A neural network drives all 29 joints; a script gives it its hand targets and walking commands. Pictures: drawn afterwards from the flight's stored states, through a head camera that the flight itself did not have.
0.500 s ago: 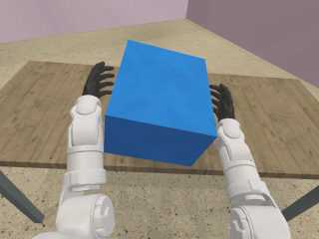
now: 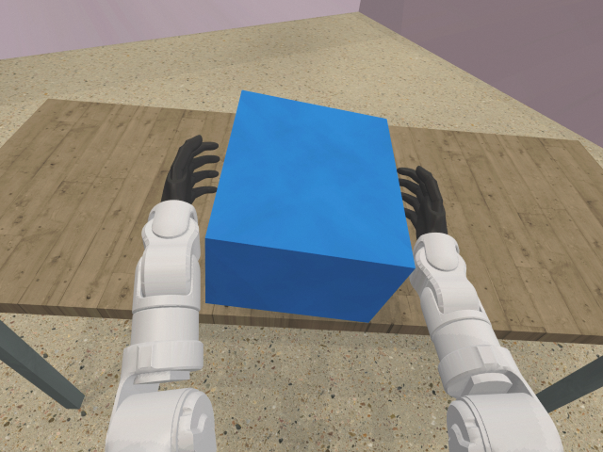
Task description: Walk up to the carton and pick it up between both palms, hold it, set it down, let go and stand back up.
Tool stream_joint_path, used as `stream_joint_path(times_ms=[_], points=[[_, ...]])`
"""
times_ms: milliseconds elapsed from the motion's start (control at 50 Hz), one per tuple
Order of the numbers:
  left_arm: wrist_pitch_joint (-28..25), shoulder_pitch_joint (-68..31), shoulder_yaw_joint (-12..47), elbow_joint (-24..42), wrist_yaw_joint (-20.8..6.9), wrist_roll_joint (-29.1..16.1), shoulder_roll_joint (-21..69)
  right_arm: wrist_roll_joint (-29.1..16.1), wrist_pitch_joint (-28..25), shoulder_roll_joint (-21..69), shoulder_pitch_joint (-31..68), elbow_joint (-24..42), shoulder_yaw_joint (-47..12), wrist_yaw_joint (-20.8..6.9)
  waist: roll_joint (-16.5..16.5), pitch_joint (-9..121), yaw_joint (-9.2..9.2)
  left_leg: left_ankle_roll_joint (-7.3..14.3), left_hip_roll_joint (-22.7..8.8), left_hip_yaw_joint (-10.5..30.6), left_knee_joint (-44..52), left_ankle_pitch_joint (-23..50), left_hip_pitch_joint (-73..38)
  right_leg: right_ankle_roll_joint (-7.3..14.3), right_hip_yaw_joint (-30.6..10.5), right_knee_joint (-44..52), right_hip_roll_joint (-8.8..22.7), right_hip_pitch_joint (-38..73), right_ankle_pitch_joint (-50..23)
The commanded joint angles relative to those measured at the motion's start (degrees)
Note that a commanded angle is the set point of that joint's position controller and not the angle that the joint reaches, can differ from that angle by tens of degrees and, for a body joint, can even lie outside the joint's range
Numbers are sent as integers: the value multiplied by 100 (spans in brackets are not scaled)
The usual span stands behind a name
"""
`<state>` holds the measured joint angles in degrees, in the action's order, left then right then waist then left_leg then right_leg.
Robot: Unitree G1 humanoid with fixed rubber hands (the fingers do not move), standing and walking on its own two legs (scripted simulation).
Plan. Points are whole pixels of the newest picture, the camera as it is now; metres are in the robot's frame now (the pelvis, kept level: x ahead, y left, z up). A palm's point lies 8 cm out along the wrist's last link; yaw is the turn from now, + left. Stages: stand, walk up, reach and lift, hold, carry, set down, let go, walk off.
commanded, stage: set down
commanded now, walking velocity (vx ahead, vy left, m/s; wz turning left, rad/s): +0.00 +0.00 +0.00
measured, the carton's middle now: (303, 203) +0.43 +0.01 +0.09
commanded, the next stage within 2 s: none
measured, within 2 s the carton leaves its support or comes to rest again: rests again in 1.46 s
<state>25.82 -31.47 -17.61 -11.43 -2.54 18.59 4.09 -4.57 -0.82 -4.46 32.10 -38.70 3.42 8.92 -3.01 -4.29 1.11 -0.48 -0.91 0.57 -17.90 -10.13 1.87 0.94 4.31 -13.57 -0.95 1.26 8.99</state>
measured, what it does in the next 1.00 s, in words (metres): stands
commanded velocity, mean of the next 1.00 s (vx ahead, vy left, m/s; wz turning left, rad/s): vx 0.00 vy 0.00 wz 0.00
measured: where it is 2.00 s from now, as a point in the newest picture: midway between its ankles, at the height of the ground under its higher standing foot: outside the picture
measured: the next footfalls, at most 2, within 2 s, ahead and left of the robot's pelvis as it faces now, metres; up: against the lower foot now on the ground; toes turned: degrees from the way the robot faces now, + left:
none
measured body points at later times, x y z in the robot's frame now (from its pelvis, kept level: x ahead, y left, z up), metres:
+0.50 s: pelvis +0.00 -0.01 +0.00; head +0.01 +0.01 +0.45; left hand +0.40 +0.16 +0.11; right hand +0.41 -0.17 +0.10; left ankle +0.00 +0.12 -0.75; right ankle -0.01 -0.10 -0.75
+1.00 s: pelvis +0.00 -0.01 +0.00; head +0.04 +0.00 +0.45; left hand +0.41 +0.16 +0.08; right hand +0.43 -0.17 +0.08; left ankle +0.00 +0.12 -0.75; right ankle -0.01 -0.10 -0.75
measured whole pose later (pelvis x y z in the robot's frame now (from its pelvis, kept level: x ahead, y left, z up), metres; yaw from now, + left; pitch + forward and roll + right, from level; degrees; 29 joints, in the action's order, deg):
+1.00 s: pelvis +0.00 -0.01 +0.00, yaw -2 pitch +4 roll +0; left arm 10.1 -37.7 -25.6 -34.4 1.6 18.7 6.3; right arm 10.1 -8.4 -3.9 42.3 -57.2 19.9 1.4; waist -1.3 0.3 -4.0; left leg -1.3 -2.0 -1.2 -16.2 -8.4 11.9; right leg 1.9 2.7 -13.9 -1.9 -10.5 7.6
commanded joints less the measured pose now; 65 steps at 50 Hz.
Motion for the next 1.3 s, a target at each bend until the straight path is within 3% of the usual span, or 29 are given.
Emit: stream_joint_path(times_ms=[0,240,480,720,1020,1280], points=[[-324,-2605,2511,43,-592,-561,2576,182,-649,2536,4237,1713,-1517,-730,256,2392,-71,-141,172,-376,-32,1944,-679,-285,316,-100,-119,341,-1803],[-892,-3224,2135,-871,-332,-492,2727,792,-920,2563,4625,661,-686,-1046,250,2779,-230,-125,94,-486,98,1676,-577,-220,328,11,-103,-78,-1233],[-1342,-3493,1534,-1532,-200,-256,2776,1164,-1049,2741,4723,-251,-186,-1243,177,3036,-380,-82,111,-575,128,1889,-122,-298,218,-191,-52,362,-2128],[-1686,-3615,1407,-1692,-16,-225,2884,1386,-1183,2851,4722,-572,2,-1368,166,3432,-468,-130,67,-595,15,2235,39,-294,169,-375,-67,366,-2769],[-1996,-3686,1149,-2042,91,-132,2899,1691,-1255,2942,4565,-1048,389,-1495,149,3522,-508,-136,31,-657,-9,2254,222,-265,120,-421,-54,234,-2704],[-2301,-3693,999,-2299,165,-41,2891,1955,-1389,3023,4406,-1261,618,-1584,155,3463,-567,-101,6,-716,26,2052,333,-217,101,-379,-41,28,-2232]])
